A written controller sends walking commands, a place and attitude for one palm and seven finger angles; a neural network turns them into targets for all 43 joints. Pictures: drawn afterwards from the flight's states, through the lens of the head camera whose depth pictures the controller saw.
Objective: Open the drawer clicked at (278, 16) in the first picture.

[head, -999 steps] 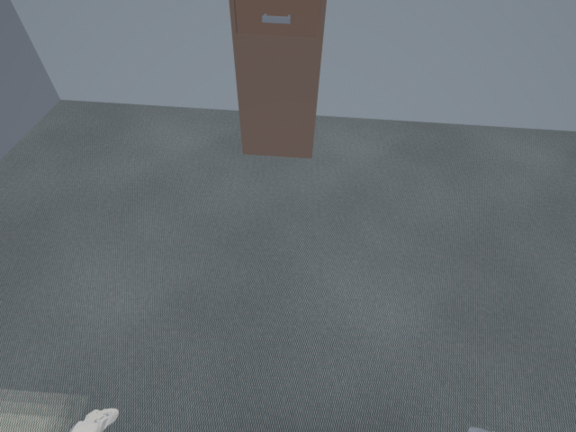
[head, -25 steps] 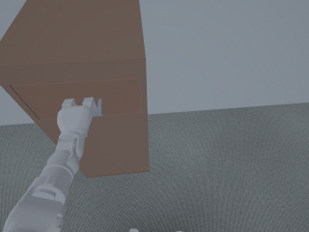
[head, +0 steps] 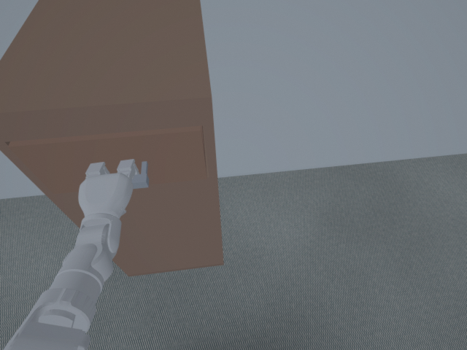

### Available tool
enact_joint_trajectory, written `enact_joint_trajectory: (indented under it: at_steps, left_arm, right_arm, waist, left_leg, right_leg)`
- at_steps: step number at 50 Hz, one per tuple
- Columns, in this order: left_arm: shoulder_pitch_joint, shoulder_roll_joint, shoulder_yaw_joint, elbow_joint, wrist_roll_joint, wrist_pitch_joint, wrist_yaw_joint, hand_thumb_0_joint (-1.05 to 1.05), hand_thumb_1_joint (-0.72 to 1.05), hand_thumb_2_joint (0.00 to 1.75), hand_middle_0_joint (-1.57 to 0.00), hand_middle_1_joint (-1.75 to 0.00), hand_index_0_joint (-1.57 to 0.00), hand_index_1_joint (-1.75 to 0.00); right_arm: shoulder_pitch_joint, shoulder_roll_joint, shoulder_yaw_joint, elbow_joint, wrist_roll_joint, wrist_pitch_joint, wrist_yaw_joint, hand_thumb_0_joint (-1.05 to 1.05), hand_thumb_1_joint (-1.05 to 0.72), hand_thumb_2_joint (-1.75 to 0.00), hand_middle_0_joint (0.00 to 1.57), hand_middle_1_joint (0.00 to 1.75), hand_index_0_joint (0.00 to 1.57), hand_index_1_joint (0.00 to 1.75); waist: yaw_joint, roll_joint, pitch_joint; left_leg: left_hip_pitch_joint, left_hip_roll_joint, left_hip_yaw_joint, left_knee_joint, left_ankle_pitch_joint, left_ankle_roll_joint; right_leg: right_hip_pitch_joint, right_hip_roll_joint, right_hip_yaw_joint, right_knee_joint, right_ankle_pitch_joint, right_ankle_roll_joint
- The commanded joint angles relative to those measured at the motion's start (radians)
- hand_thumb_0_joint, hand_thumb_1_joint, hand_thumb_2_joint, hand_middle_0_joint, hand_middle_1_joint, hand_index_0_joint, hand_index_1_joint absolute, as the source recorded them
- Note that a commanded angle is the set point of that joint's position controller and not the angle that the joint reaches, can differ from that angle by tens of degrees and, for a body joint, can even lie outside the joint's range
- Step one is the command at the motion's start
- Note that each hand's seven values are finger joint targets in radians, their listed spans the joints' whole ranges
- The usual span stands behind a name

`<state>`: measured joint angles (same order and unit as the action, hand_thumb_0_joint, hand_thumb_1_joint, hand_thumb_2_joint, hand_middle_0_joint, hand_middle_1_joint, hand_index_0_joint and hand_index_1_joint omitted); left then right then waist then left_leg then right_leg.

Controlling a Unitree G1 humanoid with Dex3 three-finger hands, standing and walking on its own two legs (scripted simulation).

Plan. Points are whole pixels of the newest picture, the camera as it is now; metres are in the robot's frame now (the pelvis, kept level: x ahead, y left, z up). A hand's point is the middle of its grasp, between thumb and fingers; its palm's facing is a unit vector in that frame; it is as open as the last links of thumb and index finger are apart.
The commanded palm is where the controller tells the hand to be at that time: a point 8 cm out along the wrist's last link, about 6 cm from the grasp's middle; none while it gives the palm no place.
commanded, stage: pull the drawer open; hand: left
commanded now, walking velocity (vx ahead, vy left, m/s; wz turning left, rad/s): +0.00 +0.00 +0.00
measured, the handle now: (119, 175) +0.45 +0.23 +0.00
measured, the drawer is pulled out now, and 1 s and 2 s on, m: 0.01 0.13 0.25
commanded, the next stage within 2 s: none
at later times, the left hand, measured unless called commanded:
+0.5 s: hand (115, 242) +0.31 +0.22 -0.02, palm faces +0.00 -0.08 -1.00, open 5.8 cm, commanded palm +0.28 +0.22 +0.04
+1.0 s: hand (111, 271) +0.26 +0.21 -0.02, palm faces -0.01 -0.08 -1.00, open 5.7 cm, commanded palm +0.22 +0.22 +0.04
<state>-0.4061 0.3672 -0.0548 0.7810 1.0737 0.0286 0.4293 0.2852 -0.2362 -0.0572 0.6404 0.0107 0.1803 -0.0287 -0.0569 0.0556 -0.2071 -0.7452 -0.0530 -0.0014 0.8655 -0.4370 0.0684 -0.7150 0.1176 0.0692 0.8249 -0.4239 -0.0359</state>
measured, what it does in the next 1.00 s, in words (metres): stands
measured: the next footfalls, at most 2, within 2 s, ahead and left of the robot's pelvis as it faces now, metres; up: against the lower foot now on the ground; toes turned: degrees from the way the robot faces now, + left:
none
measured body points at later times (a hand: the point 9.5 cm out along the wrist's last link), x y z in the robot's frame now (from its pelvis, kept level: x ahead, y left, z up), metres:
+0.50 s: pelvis +0.01 +0.00 +0.00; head +0.05 -0.01 +0.45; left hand +0.31 +0.22 +0.04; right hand +0.17 -0.24 -0.11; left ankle -0.02 +0.07 -0.70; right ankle -0.03 -0.11 -0.69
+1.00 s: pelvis +0.00 -0.01 +0.00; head +0.03 -0.03 +0.45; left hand +0.26 +0.21 +0.04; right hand +0.16 -0.26 -0.11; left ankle -0.02 +0.07 -0.70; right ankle -0.03 -0.11 -0.70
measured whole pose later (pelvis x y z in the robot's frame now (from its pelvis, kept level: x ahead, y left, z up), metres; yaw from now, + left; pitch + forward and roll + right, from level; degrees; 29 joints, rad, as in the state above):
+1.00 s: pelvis +0.00 -0.01 +0.00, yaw +1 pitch +12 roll +0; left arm 0.10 0.31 -0.12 0.31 1.06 0.09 0.45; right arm 0.18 -0.24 -0.03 0.60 0.00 0.14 -0.02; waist 0.00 0.05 -0.17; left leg -0.61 -0.06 0.00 0.84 -0.44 0.05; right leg -0.60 0.11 0.06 0.84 -0.44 -0.06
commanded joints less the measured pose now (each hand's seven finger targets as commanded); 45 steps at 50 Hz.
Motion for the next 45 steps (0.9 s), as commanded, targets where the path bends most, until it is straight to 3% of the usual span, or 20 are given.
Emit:
enact_joint_trajectory:
  at_steps: [1, 4, 6, 9, 13, 17, 21, 22, 25, 32, 34, 38, 41, 45]
  left_arm:
    - [-0.033, 0.144, 0.057, -0.231, -0.04, 0.012, 0.027, 0.0, 0.9, 0.9, -0.4, -1.35, -0.4, -1.35]
    - [0.01, 0.119, 0.038, -0.289, -0.033, 0.032, 0.033, 0.0, 0.9, 0.9, -0.4, -1.35, -0.4, -1.35]
    - [0.06, 0.113, 0.04, -0.344, -0.037, 0.044, 0.04, 0.0, 0.9, 0.9, -0.4, -1.35, -0.4, -1.35]
    - [0.093, 0.119, 0.045, -0.394, -0.028, 0.067, 0.049, 0.0, 0.9, 0.9, -0.4, -1.35, -0.4, -1.35]
    - [0.129, 0.078, 0.01, -0.442, -0.023, 0.096, 0.054, 0.0, 0.9, 0.9, -0.4, -1.35, -0.4, -1.35]
    - [0.167, 0.095, 0.027, -0.489, -0.026, 0.109, 0.055, 0.0, 0.9, 0.9, -0.4, -1.35, -0.4, -1.35]
    - [0.207, 0.057, -0.009, -0.529, -0.026, 0.11, 0.048, 0.0, 0.9, 0.9, -0.4, -1.35, -0.4, -1.35]
    - [0.229, 0.073, 0.009, -0.537, -0.022, 0.108, 0.05, 0.0, 0.9, 0.9, -0.4, -1.35, -0.4, -1.35]
    - [0.216, 0.039, -0.027, -0.539, -0.013, 0.112, 0.049, 0.0, 0.9, 0.9, -0.4, -1.35, -0.4, -1.35]
    - [0.259, 0.053, -0.018, -0.573, -0.007, 0.098, 0.052, 0.0, 0.9, 0.9, -0.4, -1.35, -0.4, -1.35]
    - [0.285, 0.073, 0.007, -0.567, -0.009, 0.093, 0.054, 0.0, 0.9, 0.9, -0.4, -1.35, -0.4, -1.35]
    - [0.33, 0.047, -0.016, -0.6, -0.013, 0.088, 0.056, 0.0, 0.9, 0.9, -0.4, -1.35, -0.4, -1.35]
    - [0.351, 0.08, 0.018, -0.611, -0.016, 0.084, 0.058, 0.0, 0.9, 0.9, -0.4, -1.35, -0.4, -1.35]
    - [0.41, 0.077, 0.021, -0.63, -0.025, 0.079, 0.058, 0.0, 0.9, 0.9, -0.4, -1.35, -0.4, -1.35]
  right_arm:
    - [-0.006, -0.142, -0.046, -0.125, 0.0, -0.032, 0.003, 0.0, -0.9, -0.9, 0.2, 0.3, 0.2, 0.3]
    - [-0.025, -0.143, -0.044, -0.129, 0.001, -0.035, 0.008, 0.0, -0.9, -0.9, 0.2, 0.3, 0.2, 0.3]
    - [-0.034, -0.144, -0.045, -0.138, -0.003, -0.042, 0.013, 0.0, -0.9, -0.9, 0.2, 0.3, 0.2, 0.3]
    - [-0.051, -0.141, -0.041, -0.14, -0.003, -0.043, 0.015, 0.0, -0.9, -0.9, 0.2, 0.3, 0.2, 0.3]
    - [-0.066, -0.136, -0.04, -0.146, -0.006, -0.046, 0.021, 0.0, -0.9, -0.9, 0.2, 0.3, 0.2, 0.3]
    - [-0.091, -0.132, -0.031, -0.152, -0.008, -0.049, 0.02, 0.0, -0.9, -0.9, 0.2, 0.3, 0.2, 0.3]
    - [-0.117, -0.129, -0.026, -0.163, -0.01, -0.054, 0.022, 0.0, -0.9, -0.9, 0.2, 0.3, 0.2, 0.3]
    - [-0.126, -0.124, -0.022, -0.169, -0.007, -0.055, 0.022, 0.0, -0.9, -0.9, 0.2, 0.3, 0.2, 0.3]
    - [-0.136, -0.123, -0.02, -0.172, -0.01, -0.056, 0.022, 0.0, -0.9, -0.9, 0.2, 0.3, 0.2, 0.3]
    - [-0.172, -0.115, -0.009, -0.181, -0.013, -0.06, 0.018, 0.0, -0.9, -0.9, 0.2, 0.3, 0.2, 0.3]
    - [-0.175, -0.115, -0.008, -0.184, -0.012, -0.062, 0.015, 0.0, -0.9, -0.9, 0.2, 0.3, 0.2, 0.3]
    - [-0.182, -0.113, -0.012, -0.19, -0.013, -0.069, 0.014, 0.0, -0.9, -0.9, 0.2, 0.3, 0.2, 0.3]
    - [-0.194, -0.119, -0.008, -0.188, -0.014, -0.072, 0.012, 0.0, -0.9, -0.9, 0.2, 0.3, 0.2, 0.3]
    - [-0.2, -0.112, -0.008, -0.194, -0.013, -0.08, 0.009, 0.0, -0.9, -0.9, 0.2, 0.3, 0.2, 0.3]
  waist:
    - [0.055, -0.046, -0.315]
    - [0.049, -0.063, -0.28]
    - [0.055, -0.031, -0.287]
    - [0.061, -0.031, -0.279]
    - [0.056, -0.009, -0.252]
    - [0.07, -0.026, -0.279]
    - [0.063, -0.022, -0.248]
    - [0.077, -0.028, -0.242]
    - [0.063, -0.025, -0.2]
    - [0.081, -0.028, -0.218]
    - [0.087, -0.06, -0.197]
    - [0.085, -0.049, -0.183]
    - [0.09, -0.062, -0.176]
    - [0.094, -0.078, -0.16]
  left_leg:
    - [0.261, 0.03, -0.02, -0.067, 0.561, -0.027]
    - [0.282, 0.038, -0.024, -0.074, 0.575, -0.029]
    - [0.306, 0.042, -0.033, -0.073, 0.619, -0.034]
    - [0.332, 0.047, -0.038, -0.078, 0.629, -0.042]
    - [0.37, 0.056, -0.053, -0.077, 0.667, -0.053]
    - [0.379, 0.053, -0.052, -0.082, 0.671, -0.056]
    - [0.372, 0.05, -0.054, -0.084, 0.646, -0.056]
    - [0.371, 0.049, -0.056, -0.089, 0.629, -0.056]
    - [0.357, 0.046, -0.057, -0.093, 0.571, -0.055]
    - [0.343, 0.031, -0.047, -0.097, 0.483, -0.048]
    - [0.31, 0.024, -0.043, -0.102, 0.437, -0.045]
    - [0.311, 0.021, -0.04, -0.098, 0.421, -0.039]
    - [0.285, 0.015, -0.04, -0.107, 0.382, -0.038]
    - [0.266, 0.008, -0.03, -0.106, 0.351, -0.032]
  right_leg:
    - [0.223, -0.042, -0.026, -0.078, 0.525, -0.019]
    - [0.202, -0.041, -0.032, -0.083, 0.515, -0.014]
    - [0.203, -0.042, -0.037, -0.078, 0.512, -0.017]
    - [0.193, -0.041, -0.041, -0.079, 0.495, -0.016]
    - [0.161, -0.04, -0.055, -0.074, 0.463, -0.018]
    - [0.192, -0.043, -0.053, -0.07, 0.481, -0.017]
    - [0.193, -0.045, -0.051, -0.075, 0.474, -0.02]
    - [0.19, -0.044, -0.051, -0.073, 0.455, -0.019]
    - [0.163, -0.043, -0.055, -0.079, 0.409, -0.022]
    - [0.19, -0.046, -0.038, -0.077, 0.394, -0.027]
    - [0.204, -0.045, -0.031, -0.081, 0.387, -0.027]
    - [0.206, -0.048, -0.022, -0.086, 0.39, -0.029]
    - [0.225, -0.048, -0.007, -0.091, 0.386, -0.032]
    - [0.243, -0.054, 0.002, -0.095, 0.398, -0.026]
